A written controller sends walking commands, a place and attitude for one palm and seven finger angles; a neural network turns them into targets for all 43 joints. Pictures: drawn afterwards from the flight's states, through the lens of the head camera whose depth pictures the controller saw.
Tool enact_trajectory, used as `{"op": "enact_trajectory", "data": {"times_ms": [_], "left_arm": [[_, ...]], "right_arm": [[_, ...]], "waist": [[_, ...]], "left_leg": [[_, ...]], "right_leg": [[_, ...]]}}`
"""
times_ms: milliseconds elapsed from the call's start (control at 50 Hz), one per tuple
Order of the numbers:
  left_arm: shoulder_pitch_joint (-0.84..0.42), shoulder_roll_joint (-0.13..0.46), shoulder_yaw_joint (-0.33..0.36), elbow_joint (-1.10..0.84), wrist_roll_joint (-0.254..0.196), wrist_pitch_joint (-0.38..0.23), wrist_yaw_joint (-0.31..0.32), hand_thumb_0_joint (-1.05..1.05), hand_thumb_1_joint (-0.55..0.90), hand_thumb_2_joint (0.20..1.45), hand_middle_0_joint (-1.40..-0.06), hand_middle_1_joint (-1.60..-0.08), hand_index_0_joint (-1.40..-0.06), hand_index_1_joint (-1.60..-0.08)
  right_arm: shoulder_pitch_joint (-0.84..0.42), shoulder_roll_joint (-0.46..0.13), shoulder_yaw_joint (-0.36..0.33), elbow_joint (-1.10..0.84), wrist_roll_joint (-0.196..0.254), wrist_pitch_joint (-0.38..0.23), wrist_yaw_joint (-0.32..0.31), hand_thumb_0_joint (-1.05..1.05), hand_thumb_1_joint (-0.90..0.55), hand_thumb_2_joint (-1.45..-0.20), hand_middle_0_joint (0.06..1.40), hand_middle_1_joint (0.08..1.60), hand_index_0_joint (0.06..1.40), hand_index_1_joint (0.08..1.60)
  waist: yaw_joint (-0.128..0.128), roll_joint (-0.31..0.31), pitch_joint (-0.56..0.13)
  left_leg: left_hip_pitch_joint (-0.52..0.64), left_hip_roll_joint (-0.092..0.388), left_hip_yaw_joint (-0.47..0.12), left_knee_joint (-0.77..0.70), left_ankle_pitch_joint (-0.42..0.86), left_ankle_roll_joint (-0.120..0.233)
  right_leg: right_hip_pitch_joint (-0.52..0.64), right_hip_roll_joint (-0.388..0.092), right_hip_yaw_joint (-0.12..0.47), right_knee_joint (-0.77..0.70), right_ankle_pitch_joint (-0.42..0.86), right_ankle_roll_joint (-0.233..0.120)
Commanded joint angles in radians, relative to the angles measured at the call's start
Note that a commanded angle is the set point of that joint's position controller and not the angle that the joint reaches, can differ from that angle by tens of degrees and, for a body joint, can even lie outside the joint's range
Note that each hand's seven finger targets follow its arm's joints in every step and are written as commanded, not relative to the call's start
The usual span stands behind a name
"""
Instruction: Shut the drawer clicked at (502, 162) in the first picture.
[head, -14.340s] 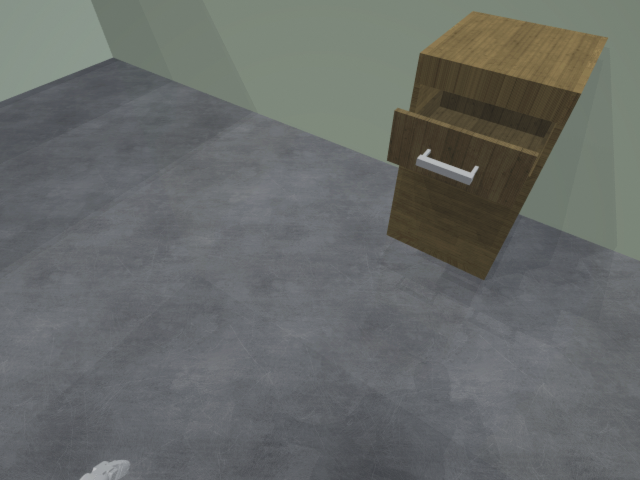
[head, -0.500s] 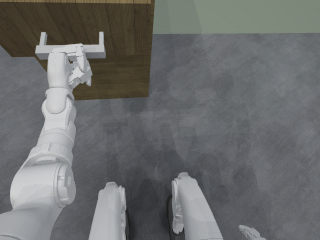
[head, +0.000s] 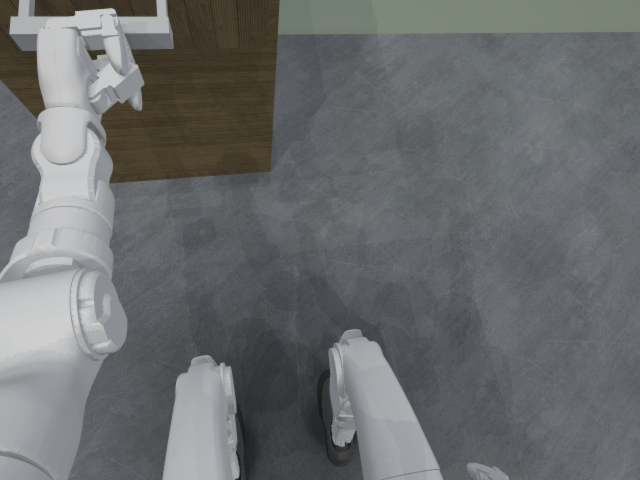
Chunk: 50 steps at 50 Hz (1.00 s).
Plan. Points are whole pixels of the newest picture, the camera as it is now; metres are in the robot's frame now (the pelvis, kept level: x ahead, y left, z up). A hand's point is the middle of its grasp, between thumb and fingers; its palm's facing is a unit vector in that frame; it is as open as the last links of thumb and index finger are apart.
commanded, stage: push the drawer shut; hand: left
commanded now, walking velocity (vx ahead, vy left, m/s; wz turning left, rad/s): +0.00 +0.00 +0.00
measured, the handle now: (96, 16) +0.65 +0.18 +0.03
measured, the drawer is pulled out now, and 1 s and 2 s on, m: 0.06 0.00 0.00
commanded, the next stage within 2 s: pull the fist back off the drawer in 0.74 s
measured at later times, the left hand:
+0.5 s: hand (135, 24) +0.63 +0.14 +0.04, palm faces +0.03 -1.00 -0.03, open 3.3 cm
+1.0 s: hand (124, 20) +0.63 +0.15 +0.04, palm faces +0.03 -1.00 -0.05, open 3.1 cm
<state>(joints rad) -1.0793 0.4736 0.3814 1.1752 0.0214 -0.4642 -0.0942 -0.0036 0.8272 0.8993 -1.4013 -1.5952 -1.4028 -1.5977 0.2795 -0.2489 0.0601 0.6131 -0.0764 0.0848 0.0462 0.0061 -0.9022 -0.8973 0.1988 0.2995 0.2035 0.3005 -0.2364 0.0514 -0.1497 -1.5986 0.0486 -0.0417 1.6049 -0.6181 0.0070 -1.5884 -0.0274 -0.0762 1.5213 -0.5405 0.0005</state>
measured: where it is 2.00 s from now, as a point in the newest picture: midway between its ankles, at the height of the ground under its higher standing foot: (286, 449)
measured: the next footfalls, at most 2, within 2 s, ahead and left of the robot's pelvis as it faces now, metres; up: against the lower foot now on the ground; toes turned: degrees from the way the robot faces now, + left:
none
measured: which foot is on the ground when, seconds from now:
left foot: down 0.00-1.00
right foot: down 0.00-1.00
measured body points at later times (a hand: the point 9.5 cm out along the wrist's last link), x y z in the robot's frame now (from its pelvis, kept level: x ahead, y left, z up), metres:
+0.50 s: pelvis +0.00 +0.00 -0.01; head +0.24 +0.03 +0.37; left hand +0.62 +0.19 +0.04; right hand -0.02 -0.25 -0.11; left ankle +0.04 +0.12 -0.54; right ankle +0.07 -0.13 -0.54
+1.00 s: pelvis -0.02 +0.00 -0.03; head +0.23 +0.05 +0.34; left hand +0.63 +0.21 +0.04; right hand -0.06 -0.25 -0.11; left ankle +0.04 +0.12 -0.54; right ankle +0.07 -0.13 -0.54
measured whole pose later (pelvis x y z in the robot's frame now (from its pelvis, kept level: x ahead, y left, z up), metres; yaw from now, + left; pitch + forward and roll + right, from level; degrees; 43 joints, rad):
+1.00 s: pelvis -0.02 +0.00 -0.03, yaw -2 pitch +39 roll -8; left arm -1.48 0.75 0.35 1.32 0.15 -0.28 -0.09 0.01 0.69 0.95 -1.40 -1.60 -1.40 -1.60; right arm 0.33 -0.24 0.13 0.60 -0.10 0.08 0.05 0.00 -0.90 -0.90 0.20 0.30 0.20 0.30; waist -0.38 0.04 -0.09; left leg -1.80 0.05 -0.10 1.69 -0.59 0.01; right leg -1.75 -0.02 -0.12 1.57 -0.50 0.00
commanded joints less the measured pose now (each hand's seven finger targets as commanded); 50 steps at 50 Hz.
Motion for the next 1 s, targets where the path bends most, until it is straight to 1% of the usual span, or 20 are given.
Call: {"op": "enact_trajectory", "data": {"times_ms": [0, 20, 100, 140, 240, 280, 320, 380, 460, 500, 520, 560, 640, 720, 740, 780, 820, 880, 920, 980], "left_arm": [[-0.542, 0.217, 0.002, -0.206, 0.003, -0.052, 0.016, 0.000, 0.900, 0.900, -1.400, -1.600, -1.400, -1.600], [-0.555, 0.202, -0.012, -0.187, 0.005, -0.044, 0.017, 0.000, 0.900, 0.900, -1.400, -1.600, -1.400, -1.600], [-0.602, 0.265, 0.020, -0.191, 0.020, -0.033, 0.022, 0.000, 0.900, 0.900, -1.400, -1.600, -1.400, -1.600], [-0.608, 0.262, 0.019, -0.176, 0.022, -0.023, 0.020, 0.000, 0.900, 0.900, -1.400, -1.600, -1.400, -1.600], [-0.635, 0.309, 0.043, -0.189, 0.032, -0.003, 0.014, 0.000, 0.900, 0.900, -1.400, -1.600, -1.400, -1.600], [-0.646, 0.322, 0.042, -0.179, 0.038, 0.012, 0.012, 0.000, 0.900, 0.900, -1.400, -1.600, -1.400, -1.600], [-0.656, 0.322, 0.036, -0.185, 0.043, 0.021, 0.010, 0.000, 0.900, 0.900, -1.400, -1.600, -1.400, -1.600], [-0.666, 0.367, 0.064, -0.202, 0.049, 0.025, 0.010, 0.000, 0.900, 0.900, -1.400, -1.600, -1.400, -1.600], [-0.708, 0.345, 0.036, -0.190, 0.057, 0.039, 0.010, 0.000, 0.900, 0.900, -1.400, -1.600, -1.400, -1.600], [-0.728, 0.365, 0.042, -0.171, 0.066, 0.048, 0.016, 0.000, 0.900, 0.900, -1.400, -1.600, -1.400, -1.600], [-0.759, 0.380, 0.049, -0.184, 0.066, 0.050, 0.019, 0.000, 0.900, 0.900, -1.400, -1.600, -1.400, -1.600], [-0.798, 0.392, 0.046, -0.181, 0.072, 0.051, 0.019, 0.000, 0.900, 0.900, -1.400, -1.600, -1.400, -1.600], [-0.874, 0.417, 0.035, -0.151, 0.084, 0.064, 0.023, 0.000, 0.900, 0.900, -1.400, -1.600, -1.400, -1.600], [-0.940, 0.440, 0.016, -0.154, 0.096, 0.070, 0.023, 0.000, 0.900, 0.900, -1.400, -1.600, -1.400, -1.600], [-0.959, 0.432, 0.000, -0.154, 0.103, 0.069, 0.022, 0.000, 0.900, 0.900, -1.400, -1.600, -1.400, -1.600], [-0.979, 0.408, -0.028, -0.130, 0.106, 0.082, 0.025, 0.000, 0.900, 0.900, -1.400, -1.600, -1.400, -1.600], [-1.004, 0.410, -0.038, -0.127, 0.113, 0.090, 0.032, 0.000, 0.900, 0.900, -1.400, -1.600, -1.400, -1.600], [-0.989, 0.404, -0.046, -0.097, 0.120, 0.110, 0.032, 0.000, 0.900, 0.900, -1.400, -1.600, -1.400, -1.600], [-0.982, 0.394, -0.051, -0.098, 0.123, 0.123, 0.033, 0.000, 0.900, 0.900, -1.400, -1.600, -1.400, -1.600], [-0.971, 0.431, -0.021, -0.136, 0.119, 0.132, 0.025, 0.000, 0.900, 0.900, -1.400, -1.600, -1.400, -1.600]], "right_arm": [[0.223, -0.200, -0.068, -0.018, -0.009, -0.001, -0.014, 0.000, -0.900, -0.900, 0.200, 0.300, 0.200, 0.300], [0.227, -0.199, -0.066, -0.014, -0.010, 0.000, -0.012, 0.000, -0.900, -0.900, 0.200, 0.300, 0.200, 0.300], [0.245, -0.203, -0.061, -0.013, -0.015, 0.002, -0.011, 0.000, -0.900, -0.900, 0.200, 0.300, 0.200, 0.300], [0.254, -0.200, -0.058, -0.014, -0.017, 0.002, -0.010, 0.000, -0.900, -0.900, 0.200, 0.300, 0.200, 0.300], [0.271, -0.200, -0.053, -0.021, -0.019, 0.011, -0.006, 0.000, -0.900, -0.900, 0.200, 0.300, 0.200, 0.300], [0.277, -0.203, -0.049, -0.019, -0.019, 0.016, -0.005, 0.000, -0.900, -0.900, 0.200, 0.300, 0.200, 0.300], [0.284, -0.202, -0.050, -0.017, -0.019, 0.019, -0.002, 0.000, -0.900, -0.900, 0.200, 0.300, 0.200, 0.300], [0.294, -0.204, -0.047, -0.020, -0.022, 0.022, 0.001, 0.000, -0.900, -0.900, 0.200, 0.300, 0.200, 0.300], [0.304, -0.204, -0.044, -0.013, -0.023, 0.025, 0.004, 0.000, -0.900, -0.900, 0.200, 0.300, 0.200, 0.300], [0.310, -0.205, -0.039, -0.010, -0.024, 0.027, 0.005, 0.000, -0.900, -0.900, 0.200, 0.300, 0.200, 0.300], [0.316, -0.206, -0.039, -0.008, -0.026, 0.027, 0.003, 0.000, -0.900, -0.900, 0.200, 0.300, 0.200, 0.300], [0.320, -0.207, -0.036, -0.007, -0.026, 0.024, 0.004, 0.000, -0.900, -0.900, 0.200, 0.300, 0.200, 0.300], [0.329, -0.206, -0.025, 0.000, -0.027, 0.018, 0.000, 0.000, -0.900, -0.900, 0.200, 0.300, 0.200, 0.300], [0.330, -0.212, -0.018, 0.004, -0.030, 0.011, -0.004, 0.000, -0.900, -0.900, 0.200, 0.300, 0.200, 0.300], [0.329, -0.213, -0.017, 0.005, -0.030, 0.008, -0.005, 0.000, -0.900, -0.900, 0.200, 0.300, 0.200, 0.300], [0.325, -0.220, -0.013, 0.011, -0.031, 0.005, -0.008, 0.000, -0.900, -0.900, 0.200, 0.300, 0.200, 0.300], [0.324, -0.225, -0.009, 0.012, -0.031, 0.000, -0.010, 0.000, -0.900, -0.900, 0.200, 0.300, 0.200, 0.300], [0.323, -0.229, -0.004, 0.009, -0.031, -0.002, -0.010, 0.000, -0.900, -0.900, 0.200, 0.300, 0.200, 0.300], [0.324, -0.230, -0.003, 0.003, -0.032, -0.003, -0.007, 0.000, -0.900, -0.900, 0.200, 0.300, 0.200, 0.300], [0.331, -0.233, -0.002, -0.005, -0.031, -0.003, -0.005, 0.000, -0.900, -0.900, 0.200, 0.300, 0.200, 0.300]], "waist": [[-0.054, 0.195, -0.635], [-0.065, 0.178, -0.624], [-0.068, 0.205, -0.657], [-0.080, 0.194, -0.647], [-0.081, 0.224, -0.689], [-0.090, 0.220, -0.662], [-0.092, 0.240, -0.679], [-0.086, 0.273, -0.709], [-0.115, 0.265, -0.673], [-0.117, 0.272, -0.660], [-0.131, 0.247, -0.668], [-0.138, 0.283, -0.665], [-0.168, 0.282, -0.633], [-0.183, 0.335, -0.651], [-0.190, 0.369, -0.651], [-0.209, 0.378, -0.614], [-0.217, 0.391, -0.617], [-0.217, 0.388, -0.595], [-0.209, 0.396, -0.608], [-0.189, 0.404, -0.644]], "left_leg": [[0.465, -0.028, -0.059, -0.178, 0.313, 0.022], [0.454, -0.028, -0.061, -0.176, 0.303, 0.024], [0.449, -0.026, -0.060, -0.161, 0.325, 0.026], [0.439, -0.024, -0.062, -0.159, 0.333, 0.030], [0.433, -0.020, -0.059, -0.142, 0.370, 0.032], [0.421, -0.016, -0.059, -0.142, 0.371, 0.032], [0.435, -0.015, -0.059, -0.138, 0.384, 0.032], [0.456, -0.013, -0.062, -0.134, 0.423, 0.029], [0.447, -0.009, -0.067, -0.131, 0.413, 0.032], [0.425, -0.011, -0.064, -0.126, 0.397, 0.033], [0.413, -0.007, -0.065, -0.119, 0.391, 0.038], [0.407, -0.011, -0.063, -0.117, 0.380, 0.038], [0.360, -0.014, -0.059, -0.106, 0.328, 0.045], [0.364, -0.018, -0.064, -0.097, 0.298, 0.043], [0.392, -0.018, -0.072, -0.102, 0.296, 0.040], [0.400, -0.017, -0.080, -0.108, 0.263, 0.039], [0.398, -0.019, -0.083, -0.108, 0.234, 0.039], [0.386, -0.019, -0.091, -0.119, 0.194, 0.038], [0.388, -0.022, -0.093, -0.121, 0.182, 0.036], [0.406, -0.020, -0.098, -0.129, 0.189, 0.033]], "right_leg": [[0.283, 0.056, 0.020, -0.174, 0.172, -0.025], [0.278, 0.058, 0.017, -0.174, 0.166, -0.024], [0.286, 0.058, 0.020, -0.167, 0.183, -0.025], [0.293, 0.060, 0.018, -0.168, 0.193, -0.025], [0.314, 0.063, 0.021, -0.159, 0.229, -0.027], [0.309, 0.065, 0.019, -0.163, 0.231, -0.025], [0.309, 0.065, 0.019, -0.164, 0.242, -0.026], [0.318, 0.066, 0.017, -0.157, 0.270, -0.029], [0.290, 0.068, 0.012, -0.160, 0.261, -0.026], [0.285, 0.069, 0.013, -0.160, 0.247, -0.027], [0.294, 0.071, 0.015, -0.160, 0.251, -0.024], [0.281, 0.071, 0.017, -0.162, 0.242, -0.025], [0.266, 0.073, 0.020, -0.165, 0.208, -0.024], [0.233, 0.074, 0.016, -0.156, 0.182, -0.026], [0.201, 0.073, 0.011, -0.150, 0.175, -0.030], [0.152, 0.073, 0.001, -0.151, 0.152, -0.028], [0.134, 0.073, 0.000, -0.148, 0.135, -0.029], [0.118, 0.071, -0.008, -0.144, 0.114, -0.029], [0.120, 0.070, -0.009, -0.140, 0.110, -0.032], [0.139, 0.069, -0.013, -0.133, 0.116, -0.032]]}}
